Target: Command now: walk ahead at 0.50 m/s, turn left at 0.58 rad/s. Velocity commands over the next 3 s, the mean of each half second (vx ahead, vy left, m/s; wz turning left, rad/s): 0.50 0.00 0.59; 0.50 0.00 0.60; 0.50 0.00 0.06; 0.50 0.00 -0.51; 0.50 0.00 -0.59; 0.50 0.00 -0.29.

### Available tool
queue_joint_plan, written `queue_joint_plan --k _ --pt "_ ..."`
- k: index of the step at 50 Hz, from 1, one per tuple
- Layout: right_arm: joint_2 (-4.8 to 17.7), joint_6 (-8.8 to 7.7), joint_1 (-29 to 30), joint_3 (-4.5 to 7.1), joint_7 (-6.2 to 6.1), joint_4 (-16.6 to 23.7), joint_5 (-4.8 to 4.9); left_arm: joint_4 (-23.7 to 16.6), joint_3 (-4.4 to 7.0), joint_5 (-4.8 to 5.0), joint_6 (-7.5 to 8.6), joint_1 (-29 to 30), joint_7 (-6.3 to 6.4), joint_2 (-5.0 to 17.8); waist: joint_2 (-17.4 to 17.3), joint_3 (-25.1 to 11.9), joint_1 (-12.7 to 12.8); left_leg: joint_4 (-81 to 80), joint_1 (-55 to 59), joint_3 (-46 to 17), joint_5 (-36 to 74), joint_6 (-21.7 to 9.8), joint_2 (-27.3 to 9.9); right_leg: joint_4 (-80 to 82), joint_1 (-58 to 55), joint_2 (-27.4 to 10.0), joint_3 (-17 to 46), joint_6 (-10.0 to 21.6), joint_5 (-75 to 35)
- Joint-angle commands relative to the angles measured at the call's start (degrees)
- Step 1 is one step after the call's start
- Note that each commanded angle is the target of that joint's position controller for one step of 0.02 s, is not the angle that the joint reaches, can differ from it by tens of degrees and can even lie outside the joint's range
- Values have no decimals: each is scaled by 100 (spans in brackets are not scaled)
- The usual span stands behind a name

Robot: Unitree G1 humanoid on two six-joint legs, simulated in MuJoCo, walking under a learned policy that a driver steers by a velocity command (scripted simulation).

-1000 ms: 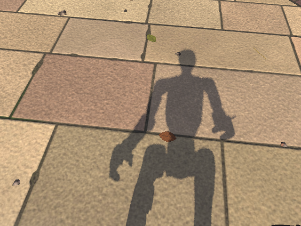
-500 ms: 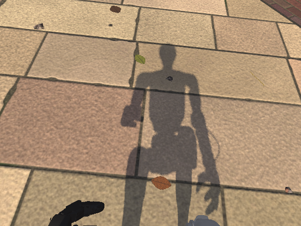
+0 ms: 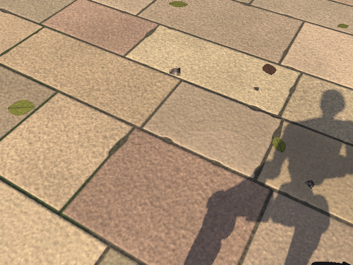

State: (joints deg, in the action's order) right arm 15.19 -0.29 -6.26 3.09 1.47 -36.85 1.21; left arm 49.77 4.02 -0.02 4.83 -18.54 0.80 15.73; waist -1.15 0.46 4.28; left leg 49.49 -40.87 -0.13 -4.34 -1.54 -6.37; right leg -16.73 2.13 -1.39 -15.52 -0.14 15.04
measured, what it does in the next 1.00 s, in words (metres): walks ahead, turning left: left foot, then right foot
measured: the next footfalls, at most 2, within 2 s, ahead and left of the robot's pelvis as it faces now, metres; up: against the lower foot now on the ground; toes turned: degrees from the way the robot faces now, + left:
left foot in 0.14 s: +0.24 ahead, +0.14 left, +0.00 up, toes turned +9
right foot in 0.60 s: +0.58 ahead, -0.01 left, +0.00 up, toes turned +23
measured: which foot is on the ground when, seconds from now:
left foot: up 0.00-0.12, down 0.14-0.60, up 0.62-1.00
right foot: down 0.00-0.16, up 0.18-0.58, down 0.60-1.00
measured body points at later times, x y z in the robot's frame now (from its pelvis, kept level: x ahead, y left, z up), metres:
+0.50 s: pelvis +0.29 +0.06 +0.00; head +0.32 +0.08 +0.45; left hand +0.45 +0.35 -0.08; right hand +0.42 -0.21 -0.10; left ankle +0.20 +0.13 -0.74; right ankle +0.51 -0.06 -0.69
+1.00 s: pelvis +0.56 +0.12 +0.00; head +0.58 +0.14 +0.45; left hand +0.41 +0.37 -0.13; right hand +0.87 +0.04 -0.08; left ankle +0.60 +0.34 -0.69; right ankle +0.54 -0.02 -0.74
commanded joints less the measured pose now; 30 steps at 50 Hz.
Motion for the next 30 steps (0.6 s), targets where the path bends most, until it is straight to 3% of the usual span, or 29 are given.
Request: queue_joint_plan --k 1,3,4,5,6,7,8,9,10,11,12,13,14,17,21,25,28,29,30 --pt "206 -67 630 19 116 501 47 -404 266 85 -6 284 -3 1085 308 394 20 -854 158 208 63 -52 -10 877 -111 -1639 612 968 -1048" --pt "302 -71 740 64 162 593 32 -350 302 135 -91 198 -40 1184 383 437 35 -1177 274 415 -328 -194 146 582 -540 -1693 474 876 -1735" --pt "383 -64 637 115 166 619 11 -322 321 155 -128 195 -38 1261 459 323 -70 -1277 546 541 -621 -301 307 230 -696 -1696 375 817 -2695" --pt "506 -54 344 193 164 584 -6 -315 343 198 -170 238 -36 1350 590 115 -277 -1385 1019 711 -877 -424 535 -355 -770 -1647 240 742 -3828" --pt "709 -57 -402 333 153 398 6 -324 344 250 -226 340 -33 1371 584 -250 -736 -1756 2019 881 -734 -609 849 -1407 -580 -1475 12 618 -4621" --pt "1126 -34 -1454 564 84 82 37 -347 267 205 -235 252 -6 1167 452 -795 -1190 -1897 3661 755 -498 -835 1074 -2794 256 -1232 -105 409 -4326" --pt "1778 -12 -1960 735 -26 1 48 -605 75 -50 -174 197 3 553 -673 -1068 -1132 -2086 5357 -1538 -795 -1419 -282 -4810 2471 -759 -60 60 -944" --pt "1949 -155 -1750 684 15 254 20 -953 -68 -24 57 237 -25 306 -1276 -1992 -789 -3177 6338 -4795 -2131 -2413 -1352 -6239 4092 257 1264 -131 1884" --pt "1323 -270 -1731 501 71 249 -31 -1091 62 208 228 993 -90 847 -447 -1686 -1134 -3496 6214 -4350 -1783 -2065 -1278 -6468 4724 -35 1949 -32 1439" --pt "1106 -336 -1591 433 65 202 -57 -1157 29 265 332 1165 -118 798 -428 -1142 -1025 -3355 5632 -3424 -1108 -1860 -1080 -6170 4820 -273 1916 98 922" --pt "947 -353 -1225 386 46 243 -30 -1058 10 133 369 1078 -73 718 -22 -846 -756 -3283 4848 -2748 -481 -1654 -802 -5721 4450 -511 1972 104 549" --pt "766 -355 -936 316 20 307 -40 -1008 61 31 339 981 -55 789 -79 -621 -548 -3336 4213 -2272 56 -1537 -580 -5250 4083 -645 2004 62 326" --pt "701 -357 -792 274 -11 392 -98 -997 82 22 270 885 -88 812 -156 -550 -404 -3457 3819 -2096 294 -1507 -469 -5066 3784 -688 2018 22 157" --pt "847 -395 -839 307 -104 352 -85 -1026 37 -75 108 997 -113 597 7 -362 -310 -3607 3168 -1731 885 -1575 -322 -4278 3617 -545 1849 -247 -177" --pt "979 -355 -1131 357 -218 193 -39 -1231 -101 -47 109 1938 -154 319 -288 -32 -634 -3570 2651 -1281 343 -1269 67 -2312 3177 -176 1743 -370 -1584" --pt "1014 -326 -1475 389 -237 8 32 -1380 -32 65 167 2322 -238 537 -442 21 -771 -3264 2798 -1707 -322 -1082 -111 -1485 2682 25 1894 -273 -1924" --pt "960 -255 -1395 405 -284 1 11 -1343 83 68 225 2018 -270 734 -642 -23 -548 -2730 3138 -2121 -276 -918 -260 -1284 2301 33 1925 -56 -1320" --pt "873 -226 -1325 383 -282 37 -8 -1232 148 52 244 1600 -254 789 -677 -166 -324 -2373 3100 -2108 29 -807 -109 -1133 1752 101 1793 60 -1170" --pt "636 -225 -1284 299 -264 104 -41 -1104 240 -16 271 953 -227 957 -571 -616 -13 -1485 2856 -1871 295 -594 236 -1152 723 -108 1899 246 -1136"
